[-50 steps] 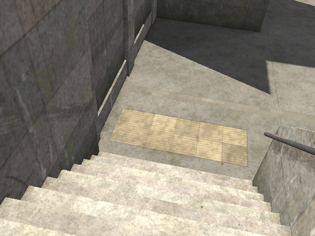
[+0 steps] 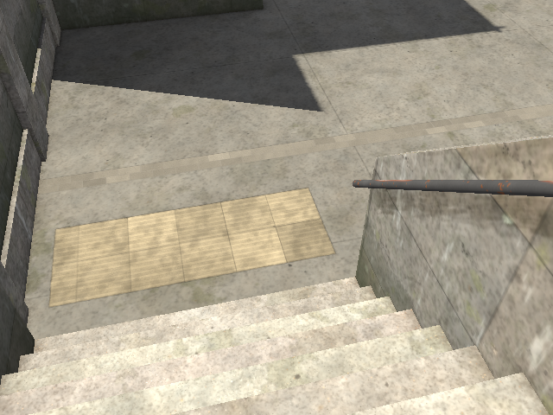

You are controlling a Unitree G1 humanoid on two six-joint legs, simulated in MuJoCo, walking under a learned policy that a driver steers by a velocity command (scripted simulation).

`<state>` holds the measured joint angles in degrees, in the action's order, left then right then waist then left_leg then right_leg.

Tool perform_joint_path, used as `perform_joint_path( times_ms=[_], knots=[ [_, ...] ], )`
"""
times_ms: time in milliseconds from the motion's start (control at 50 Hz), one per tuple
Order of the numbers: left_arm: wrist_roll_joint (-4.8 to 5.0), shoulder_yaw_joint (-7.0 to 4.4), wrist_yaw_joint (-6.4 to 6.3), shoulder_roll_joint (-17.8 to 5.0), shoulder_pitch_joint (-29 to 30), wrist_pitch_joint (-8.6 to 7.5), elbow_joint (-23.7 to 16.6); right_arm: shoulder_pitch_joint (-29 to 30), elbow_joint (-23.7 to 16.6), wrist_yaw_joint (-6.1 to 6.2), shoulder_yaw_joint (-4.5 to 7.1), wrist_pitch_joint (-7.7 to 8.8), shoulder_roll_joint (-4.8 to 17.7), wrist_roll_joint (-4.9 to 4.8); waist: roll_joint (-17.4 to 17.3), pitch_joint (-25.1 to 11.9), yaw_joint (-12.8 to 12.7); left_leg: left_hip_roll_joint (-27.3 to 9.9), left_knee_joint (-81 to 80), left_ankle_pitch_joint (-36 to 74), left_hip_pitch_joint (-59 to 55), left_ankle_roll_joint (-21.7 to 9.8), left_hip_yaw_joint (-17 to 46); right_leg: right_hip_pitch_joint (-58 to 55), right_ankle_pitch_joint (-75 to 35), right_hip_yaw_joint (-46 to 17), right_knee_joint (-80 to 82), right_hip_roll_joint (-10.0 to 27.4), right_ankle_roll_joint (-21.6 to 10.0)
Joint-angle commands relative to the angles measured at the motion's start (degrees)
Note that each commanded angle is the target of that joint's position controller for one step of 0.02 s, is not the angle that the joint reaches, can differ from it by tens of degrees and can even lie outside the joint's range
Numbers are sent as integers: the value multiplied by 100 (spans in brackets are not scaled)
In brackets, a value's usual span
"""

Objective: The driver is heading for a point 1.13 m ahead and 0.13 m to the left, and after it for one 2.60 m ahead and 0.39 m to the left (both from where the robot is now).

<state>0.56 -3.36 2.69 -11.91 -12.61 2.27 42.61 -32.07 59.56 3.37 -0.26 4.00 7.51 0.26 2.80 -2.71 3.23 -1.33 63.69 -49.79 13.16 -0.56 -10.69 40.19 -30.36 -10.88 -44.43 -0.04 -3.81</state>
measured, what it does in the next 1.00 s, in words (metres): goes down, turning left: right foot 0.20 m lower, then left foot 0.21 m lower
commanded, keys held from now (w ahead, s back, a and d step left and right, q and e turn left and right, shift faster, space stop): w+e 0.02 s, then w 0.16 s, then w+q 0.60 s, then q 0.14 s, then no key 0.08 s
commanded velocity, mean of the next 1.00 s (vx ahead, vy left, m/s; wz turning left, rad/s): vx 0.46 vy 0.00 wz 0.20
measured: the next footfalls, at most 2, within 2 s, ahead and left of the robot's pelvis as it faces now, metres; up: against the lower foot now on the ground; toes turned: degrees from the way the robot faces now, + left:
right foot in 0.10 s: +0.17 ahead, -0.14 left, -0.20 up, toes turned -3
left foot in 0.58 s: +0.37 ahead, +0.13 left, -0.41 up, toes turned +0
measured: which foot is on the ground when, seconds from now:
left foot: down 0.00-0.10, up 0.12-0.56, down 0.58-1.00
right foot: up 0.00-0.08, down 0.10-0.58, up 0.60-1.00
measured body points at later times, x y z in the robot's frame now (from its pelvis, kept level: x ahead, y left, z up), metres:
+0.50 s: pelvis +0.25 -0.01 -0.22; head +0.24 -0.01 +0.23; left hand +0.23 +0.23 -0.37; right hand +0.36 -0.26 -0.34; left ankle +0.39 +0.15 -0.90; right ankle +0.13 -0.14 -0.84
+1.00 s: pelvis +0.51 +0.07 -0.44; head +0.49 +0.09 +0.01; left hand +0.62 +0.34 -0.53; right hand +0.54 -0.17 -0.57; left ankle +0.34 +0.13 -1.04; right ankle +0.63 +0.00 -1.16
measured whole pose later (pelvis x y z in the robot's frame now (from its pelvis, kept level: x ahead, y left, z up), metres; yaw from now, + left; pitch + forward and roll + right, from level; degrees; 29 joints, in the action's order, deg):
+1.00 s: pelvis +0.51 +0.07 -0.44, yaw +19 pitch +1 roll +1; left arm -1.3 -2.5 0.8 -10.9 -8.3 -3.3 38.0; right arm -29.0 53.0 5.7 1.3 -0.6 6.7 -2.4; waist 5.0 -3.9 1.6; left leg 16.1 75.7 -47.3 19.3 -6.5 11.0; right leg 24.5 -30.1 -6.6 -28.9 -2.5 2.8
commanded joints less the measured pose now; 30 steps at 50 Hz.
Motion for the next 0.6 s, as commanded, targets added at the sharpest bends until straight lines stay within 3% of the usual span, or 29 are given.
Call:
perform_joint_path(
  times_ms=[20,40,60,80,100,120,140,160,180,200,220,240,260,280,300,320,340,360,380,400,420,440,460,480,520,540,560,580,600],
  knots=[
    [65,-6,188,-258,873,-90,-540,-301,-210,10,247,-69,817,-2,-676,1193,345,-1410,-663,3646,240,-661,1509,514,-36,477,203,165,36],
    [310,15,189,-209,643,-132,-428,149,-244,-1,333,-76,982,-81,-891,1175,145,-1528,-318,3537,173,-674,1844,275,417,199,991,658,-39],
    [318,-56,160,-387,2,-186,-157,492,-274,-61,389,-81,1043,-57,-767,899,-175,-1483,202,4075,608,-695,1730,-908,679,495,1151,597,-83],
    [239,-209,99,-627,-1431,-209,392,784,-220,-118,459,-28,1108,-122,-779,335,-811,-1355,1418,5140,1062,-575,1455,-2837,692,805,1527,487,-268],
    [136,-385,51,-936,-2917,-190,1034,1092,-171,-159,487,39,1091,-141,-267,-102,-1527,-821,3541,5479,1782,-309,898,-4651,404,1121,2019,263,-536],
    [8,-331,1,-1197,-3160,-223,1293,480,-316,-215,461,118,631,37,2306,137,-1332,397,6512,-147,3979,137,384,-5989,-2157,804,1031,720,-1092],
    [69,-140,-29,-903,-2716,-212,1136,-177,-547,-297,418,165,708,-116,2558,-594,-831,233,6070,-352,4940,57,1551,-6507,-1865,-213,80,1095,-1463],
    [29,-17,-15,-529,-2596,-192,1104,319,-706,-312,463,121,995,-216,1195,-680,-1023,-52,5260,398,4961,-60,1710,-5801,-168,-424,503,1340,-1451],
    [-16,-22,19,-580,-2200,-152,1156,538,-835,-232,472,11,853,-278,137,-427,-665,-136,5101,759,4836,-75,1435,-4788,592,-635,639,1421,-1399],
    [-30,-47,-9,-714,-1855,-184,1144,812,-1072,-89,386,-82,475,-431,-400,-464,-406,-196,4325,2220,4858,-160,1658,-3813,2659,-1177,980,1860,-1546],
    [-147,-110,-56,-917,-1215,-285,1040,1047,-1242,-59,286,-164,247,-480,188,-134,-175,-561,3326,2693,4916,-97,2078,-2738,3722,-2714,1509,2612,-1782],
    [-221,128,-178,-319,-697,-356,841,1274,-1280,-32,336,-316,389,-340,-509,491,21,-537,2224,3740,4434,212,2106,-1283,3662,-2080,1256,2317,-1554],
    [-285,192,-289,-264,-721,-369,982,1177,-1240,1,379,-408,421,-193,-529,566,74,-437,1477,3968,3781,336,1942,-817,3425,-1510,1022,1878,-1302],
    [-366,87,-373,-692,-882,-425,1087,598,-947,-39,411,-404,410,-103,-191,175,163,-256,1893,4711,3184,374,1722,-705,3158,-1295,892,1608,-1277],
    [-306,76,-401,-827,-884,-444,1092,413,-925,-96,417,-407,480,-105,164,39,205,-190,1910,4777,3032,363,1705,-819,3029,-1166,904,1635,-1193],
    [-147,105,-480,-535,-1091,-536,1189,941,-1165,-190,522,-395,797,-244,206,271,-14,-346,972,5822,3887,226,2457,-1458,3865,-1031,470,1405,-893],
    [-26,110,-528,-424,-1314,-631,1289,1445,-1397,-229,531,-382,872,-243,319,289,-221,-302,516,6055,4206,91,2662,-1863,4211,-1123,363,1439,-867],
    [59,139,-631,-317,-1276,-649,1333,1607,-1527,-243,511,-399,793,-162,138,492,-172,-212,-544,7170,3815,173,2589,-1492,4877,-630,160,1284,-776],
    [50,165,-680,-272,-1131,-646,1238,2011,-1701,-298,477,-368,783,-65,103,453,-232,-58,-1276,7969,2958,176,2272,-962,5446,-130,98,976,-686],
    [52,159,-717,-324,-1033,-586,1215,2156,-1777,-360,415,-394,613,-84,85,564,-247,27,-1854,8198,2267,199,1874,-520,5836,212,28,848,-652],
    [27,126,-717,-496,-998,-564,1175,2247,-1755,-431,396,-407,606,-51,-34,577,-314,167,-1987,8471,1527,209,1560,-47,5986,420,-8,814,-627],
    [-20,70,-689,-682,-877,-562,1122,1883,-1597,-479,409,-431,655,-83,247,588,-148,126,-1437,8614,1207,153,1716,153,6053,280,-360,975,-624],
    [88,40,-649,-614,-873,-554,1116,1694,-1478,-477,405,-478,678,-106,303,684,-170,76,-1443,8265,1603,89,1792,-352,5676,277,-798,1080,-551],
    [96,58,-601,-465,-1121,-587,1195,1596,-1455,-482,446,-518,774,-39,371,762,-295,105,-1313,7848,1934,2,1758,-749,5350,202,-1222,1204,-502],
    [134,11,-529,-327,-1363,-572,1324,1323,-1285,-475,557,-541,1020,-68,322,831,-407,-3,-1261,6802,2412,-128,1529,-1619,4453,11,-2198,1478,-319],
    [20,-16,-500,-418,-949,-459,1262,904,-1221,-486,620,-559,1060,-220,374,652,-117,-96,-3047,6184,1260,-293,1099,-1592,3887,615,-2560,1088,-154],
    [70,-33,-619,-388,-1035,-429,1369,244,-984,-488,704,-459,1105,-269,481,582,108,-196,-4358,6062,141,-464,1138,-1603,2642,699,-3720,1060,-84],
    [-64,-158,-630,-688,-284,-578,1441,-1413,-416,-540,808,-457,1347,-88,-241,78,1259,-100,-3750,7107,-2253,-796,748,-221,2438,959,-6228,803,8],
    [-124,-65,-554,-19,-644,-706,1051,-1688,-119,-670,543,-365,1205,63,-2583,475,757,-624,-2663,9629,-2737,-1110,1625,2086,8061,1472,-9288,-392,352]
  ],
)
